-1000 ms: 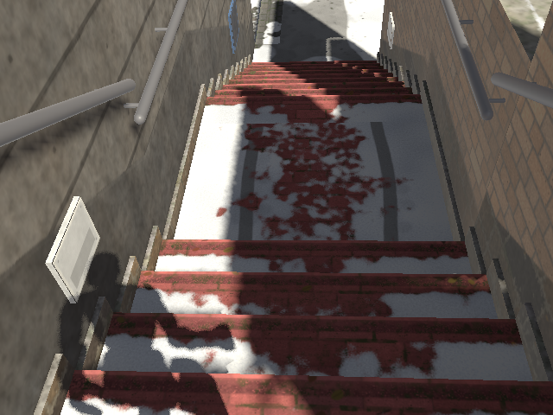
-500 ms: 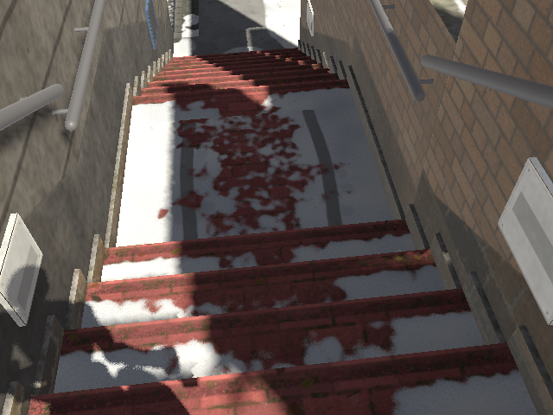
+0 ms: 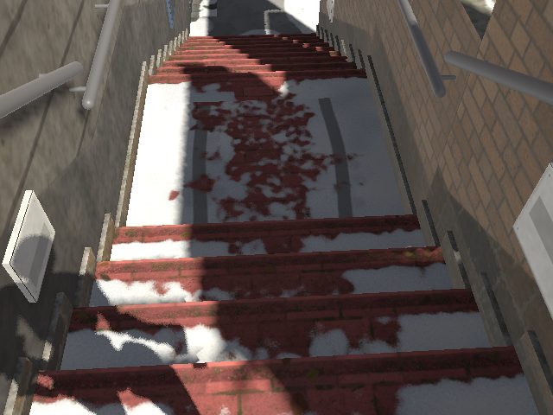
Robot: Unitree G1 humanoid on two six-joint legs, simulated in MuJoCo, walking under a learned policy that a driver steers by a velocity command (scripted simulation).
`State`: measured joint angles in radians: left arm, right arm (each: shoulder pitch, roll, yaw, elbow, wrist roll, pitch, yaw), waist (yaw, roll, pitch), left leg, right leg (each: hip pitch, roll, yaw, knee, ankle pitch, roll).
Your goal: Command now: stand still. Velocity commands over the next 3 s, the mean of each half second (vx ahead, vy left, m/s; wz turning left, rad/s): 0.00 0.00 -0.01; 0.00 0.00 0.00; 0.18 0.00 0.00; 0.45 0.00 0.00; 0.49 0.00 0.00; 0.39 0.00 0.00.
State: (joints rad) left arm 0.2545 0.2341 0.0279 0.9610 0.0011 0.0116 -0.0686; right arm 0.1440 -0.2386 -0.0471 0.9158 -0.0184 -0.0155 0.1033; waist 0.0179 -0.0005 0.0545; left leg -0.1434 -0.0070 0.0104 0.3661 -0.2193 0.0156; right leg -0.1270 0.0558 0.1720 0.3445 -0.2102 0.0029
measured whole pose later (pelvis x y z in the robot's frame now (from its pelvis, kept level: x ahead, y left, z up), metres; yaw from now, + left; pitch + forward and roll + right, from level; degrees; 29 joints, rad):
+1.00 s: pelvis +0.00 -0.01 +0.00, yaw +1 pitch -1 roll +0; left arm 0.34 0.18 0.04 1.10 0.00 0.05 -0.08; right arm 0.32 -0.17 0.00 1.10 -0.03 0.05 0.09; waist 0.00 -0.01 0.05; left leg -0.09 0.00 0.00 0.27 -0.18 0.00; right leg -0.07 0.05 0.13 0.26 -0.17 -0.01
